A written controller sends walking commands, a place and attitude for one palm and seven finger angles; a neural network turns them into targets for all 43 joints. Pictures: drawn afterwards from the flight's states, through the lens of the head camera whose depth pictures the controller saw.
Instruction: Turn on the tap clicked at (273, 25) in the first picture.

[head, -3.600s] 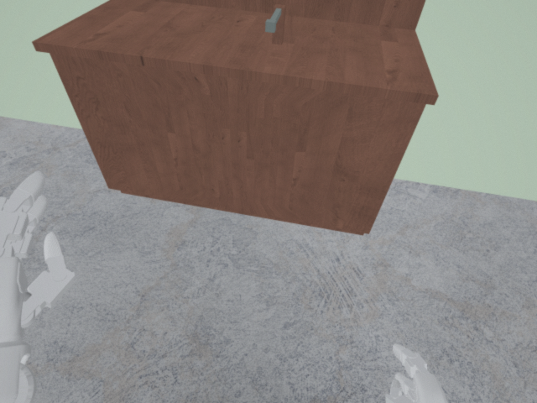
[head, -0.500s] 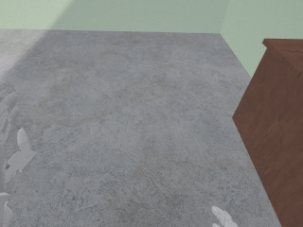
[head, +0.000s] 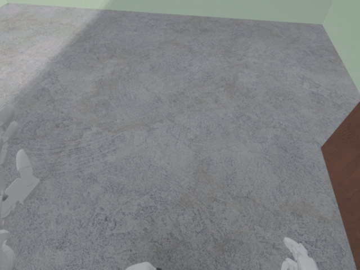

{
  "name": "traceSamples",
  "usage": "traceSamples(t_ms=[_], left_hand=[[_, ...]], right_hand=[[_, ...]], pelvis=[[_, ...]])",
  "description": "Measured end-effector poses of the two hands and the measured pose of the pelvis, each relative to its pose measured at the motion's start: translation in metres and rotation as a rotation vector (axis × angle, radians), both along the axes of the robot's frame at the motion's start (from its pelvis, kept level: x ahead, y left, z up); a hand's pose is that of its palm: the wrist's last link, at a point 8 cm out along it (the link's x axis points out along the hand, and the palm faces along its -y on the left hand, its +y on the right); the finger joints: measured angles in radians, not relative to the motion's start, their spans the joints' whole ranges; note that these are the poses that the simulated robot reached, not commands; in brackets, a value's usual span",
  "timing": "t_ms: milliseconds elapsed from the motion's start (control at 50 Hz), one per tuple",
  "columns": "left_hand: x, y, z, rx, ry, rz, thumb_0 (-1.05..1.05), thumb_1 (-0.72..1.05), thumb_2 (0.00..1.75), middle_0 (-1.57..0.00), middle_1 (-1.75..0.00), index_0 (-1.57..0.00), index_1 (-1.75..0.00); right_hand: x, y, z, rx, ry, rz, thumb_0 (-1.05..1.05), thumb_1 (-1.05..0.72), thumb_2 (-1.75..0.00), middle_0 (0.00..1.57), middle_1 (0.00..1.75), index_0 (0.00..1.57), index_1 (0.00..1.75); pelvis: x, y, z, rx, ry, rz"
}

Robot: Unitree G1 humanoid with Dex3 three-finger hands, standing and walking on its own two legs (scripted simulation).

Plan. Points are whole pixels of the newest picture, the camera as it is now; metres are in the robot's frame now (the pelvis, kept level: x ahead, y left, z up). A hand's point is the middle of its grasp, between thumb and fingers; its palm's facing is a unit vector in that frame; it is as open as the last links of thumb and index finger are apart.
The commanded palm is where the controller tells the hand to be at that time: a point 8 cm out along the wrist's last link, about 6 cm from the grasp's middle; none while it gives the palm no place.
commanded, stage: walk to a spot facing it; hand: left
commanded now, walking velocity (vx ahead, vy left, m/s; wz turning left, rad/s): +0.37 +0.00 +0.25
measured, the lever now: out of the picture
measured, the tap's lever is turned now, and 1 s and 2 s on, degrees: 0 0 0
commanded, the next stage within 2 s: turn to face it in 0.70 s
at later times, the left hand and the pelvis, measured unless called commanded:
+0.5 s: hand (76, 132) +0.31 +0.22 +0.17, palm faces +0.55 -0.73 -0.40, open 7.4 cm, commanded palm +0.25 +0.25 +0.18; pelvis +0.12 -0.04 -0.01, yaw +7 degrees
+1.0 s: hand (69, 101) +0.38 +0.26 +0.18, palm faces +0.61 -0.69 -0.39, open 7.5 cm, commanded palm +0.31 +0.28 +0.18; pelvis +0.22 -0.03 -0.01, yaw +14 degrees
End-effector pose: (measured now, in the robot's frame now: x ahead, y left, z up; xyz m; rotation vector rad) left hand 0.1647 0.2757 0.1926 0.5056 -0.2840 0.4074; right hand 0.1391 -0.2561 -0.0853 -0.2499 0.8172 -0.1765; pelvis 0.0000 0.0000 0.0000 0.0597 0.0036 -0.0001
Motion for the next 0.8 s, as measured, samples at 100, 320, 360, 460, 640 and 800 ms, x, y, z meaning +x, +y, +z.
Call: traceSamples(t_ms=[100,320,360,460,640,800], left_hand=[[0.038,0.006,-0.001,0.029,-0.108,-0.066,0.01,0.88,0.9,-0.21,-0.3,-0.21,-0.3],[0.05,0.0,0.036,0.108,-0.082,-0.021,0.01,0.88,0.9,-0.22,-0.3,-0.21,-0.3],[0.055,0.0,0.031,0.094,-0.055,0.033,0.01,0.88,0.9,-0.22,-0.3,-0.21,-0.3],[0.083,-0.012,0.001,0.039,-0.005,0.144,0.01,0.89,0.9,-0.21,-0.3,-0.21,-0.3],[0.137,-0.049,0.008,0.026,0.003,0.038,0.01,0.88,0.9,-0.22,-0.3,-0.21,-0.3],[0.144,-0.016,0.026,0.135,-0.006,0.12,0.01,0.88,0.9,-0.22,-0.31,-0.21,-0.3]], right_hand=[[0.051,0.034,-0.003,0.038,-0.089,0.026,0.01,-0.91,-0.9,0.2,0.3,0.2,0.3],[0.103,0.072,0.008,0.179,-0.083,0.13,0.01,-0.9,-0.9,0.2,0.3,0.21,0.3],[0.111,0.065,0.003,0.176,-0.058,0.14,0.01,-0.9,-0.9,0.2,0.3,0.21,0.3],[0.142,0.032,-0.02,0.152,-0.028,0.16,0.01,-0.9,-0.9,0.2,0.3,0.21,0.3],[0.202,-0.025,0.0,0.028,-0.006,0.134,0.01,-0.9,-0.9,0.2,0.3,0.21,0.3],[0.252,-0.016,0.012,-0.036,0.006,0.176,0.01,-0.91,-0.9,0.2,0.3,0.2,0.3]], pelvis=[[0.021,0.009,-0.016,-0.018,-0.044,0.024],[0.074,-0.006,0.009,-0.074,-0.007,0.062],[0.086,-0.012,0.01,-0.074,-0.002,0.071],[0.117,-0.037,-0.005,-0.054,-0.007,0.097],[0.155,-0.054,0.004,-0.028,-0.021,0.169],[0.195,-0.041,0.005,-0.012,0.008,0.225]])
